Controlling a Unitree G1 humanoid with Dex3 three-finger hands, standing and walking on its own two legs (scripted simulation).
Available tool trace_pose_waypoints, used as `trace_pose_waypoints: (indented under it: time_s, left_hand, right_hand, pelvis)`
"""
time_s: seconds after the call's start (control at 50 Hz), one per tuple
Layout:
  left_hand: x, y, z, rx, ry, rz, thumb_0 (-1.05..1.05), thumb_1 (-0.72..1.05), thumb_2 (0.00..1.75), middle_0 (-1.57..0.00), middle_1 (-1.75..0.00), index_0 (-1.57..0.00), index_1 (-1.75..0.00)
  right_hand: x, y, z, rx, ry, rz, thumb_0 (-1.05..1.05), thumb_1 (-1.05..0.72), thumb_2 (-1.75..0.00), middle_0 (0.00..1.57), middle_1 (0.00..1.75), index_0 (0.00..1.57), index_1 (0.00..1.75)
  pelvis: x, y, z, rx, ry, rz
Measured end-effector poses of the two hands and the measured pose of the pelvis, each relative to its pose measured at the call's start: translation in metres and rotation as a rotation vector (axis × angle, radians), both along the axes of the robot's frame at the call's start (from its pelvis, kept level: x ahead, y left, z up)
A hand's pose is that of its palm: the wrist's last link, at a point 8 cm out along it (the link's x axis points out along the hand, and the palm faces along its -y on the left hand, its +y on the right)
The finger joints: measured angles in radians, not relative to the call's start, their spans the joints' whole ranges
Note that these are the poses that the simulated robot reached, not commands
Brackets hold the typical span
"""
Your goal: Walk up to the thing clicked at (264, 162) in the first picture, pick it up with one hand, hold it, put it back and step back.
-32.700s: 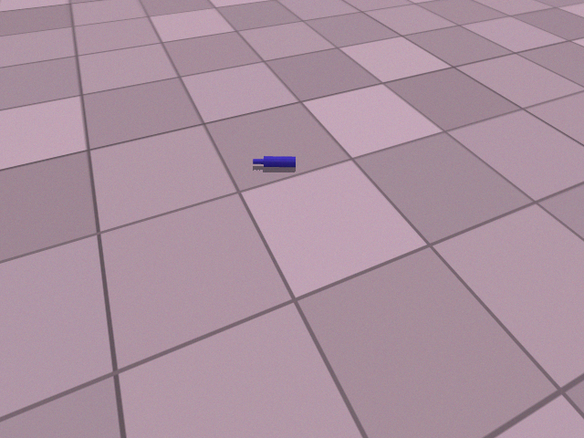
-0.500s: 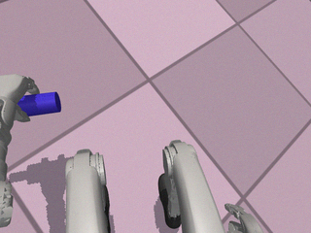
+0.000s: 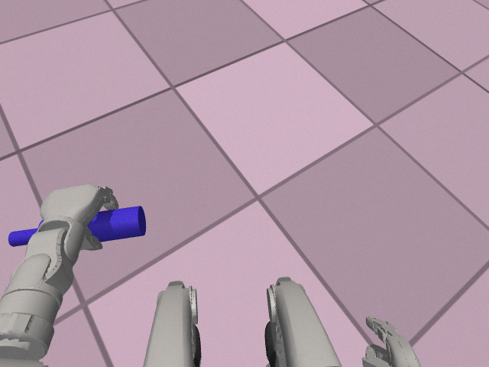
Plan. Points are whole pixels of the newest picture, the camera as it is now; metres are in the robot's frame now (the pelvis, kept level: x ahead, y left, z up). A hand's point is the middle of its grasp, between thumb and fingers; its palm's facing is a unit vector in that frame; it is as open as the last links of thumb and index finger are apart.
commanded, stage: lift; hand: left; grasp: from above
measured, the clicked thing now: (79, 229) +0.38 +0.29 -0.11
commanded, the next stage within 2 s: hold in 0.68 s
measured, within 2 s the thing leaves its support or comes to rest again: neither
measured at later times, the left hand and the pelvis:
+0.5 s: hand (69, 210) +0.35 +0.24 +0.05, palm faces -0.43 -0.09 -0.90, open 8.8 cm; pelvis +0.04 +0.00 +0.13, yaw +1 degrees
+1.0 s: hand (55, 180) +0.37 +0.24 +0.10, palm faces -0.44 -0.10 -0.89, open 8.7 cm; pelvis +0.07 +0.01 +0.17, yaw +1 degrees
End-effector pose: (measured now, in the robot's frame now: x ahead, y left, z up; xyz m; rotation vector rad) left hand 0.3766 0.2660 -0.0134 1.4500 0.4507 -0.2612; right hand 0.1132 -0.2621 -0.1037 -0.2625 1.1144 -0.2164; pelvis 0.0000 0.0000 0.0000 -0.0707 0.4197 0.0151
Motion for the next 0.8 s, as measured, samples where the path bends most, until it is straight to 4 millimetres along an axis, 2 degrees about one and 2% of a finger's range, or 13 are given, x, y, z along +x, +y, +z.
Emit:
trace_pose_waypoints:
  time_s: [0.12, 0.3, 0.4, 0.6, 0.8]
  left_hand:
    - [-0.016, -0.003, 0.042, -0.009, 0.031, 0.014, -0.01, 0.20, 0.33, -0.77, -0.48, -0.81, -0.44]
    - [-0.031, -0.015, 0.075, 0.003, 0.044, -0.013, -0.01, 0.21, 0.32, -0.75, -0.52, -0.79, -0.48]
    - [-0.029, -0.023, 0.094, 0.015, 0.016, -0.020, -0.01, 0.20, 0.34, -0.74, -0.55, -0.78, -0.51]
    - [-0.007, -0.024, 0.138, 0.025, -0.011, 0.035, -0.01, 0.17, 0.39, -0.73, -0.57, -0.77, -0.53]
    - [-0.005, -0.026, 0.154, 0.005, 0.037, 0.030, -0.01, 0.18, 0.39, -0.73, -0.56, -0.77, -0.53]
  right_hand:
    - [0.001, 0.001, 0.044, 0.007, -0.037, -0.013, 0.00, -0.88, -0.89, 0.20, 0.29, 0.20, 0.30]
    - [0.004, -0.001, 0.089, 0.003, -0.058, -0.022, 0.01, -0.89, -0.89, 0.20, 0.29, 0.20, 0.30]
    - [0.007, 0.000, 0.108, 0.006, -0.057, -0.020, 0.01, -0.89, -0.89, 0.20, 0.29, 0.20, 0.30]
    - [0.017, 0.004, 0.139, 0.024, -0.070, -0.031, 0.01, -0.89, -0.89, 0.20, 0.29, 0.20, 0.30]
    - [0.036, 0.010, 0.157, 0.045, -0.084, -0.032, 0.01, -0.89, -0.89, 0.20, 0.29, 0.20, 0.30]
  pelvis:
    - [0.008, -0.001, 0.044, 0.014, -0.068, 0.006]
    - [0.022, -0.001, 0.090, 0.025, -0.137, 0.012]
    - [0.029, 0.000, 0.110, 0.031, -0.171, 0.012]
    - [0.044, 0.003, 0.143, 0.042, -0.229, 0.006]
    - [0.061, 0.006, 0.163, 0.052, -0.263, -0.001]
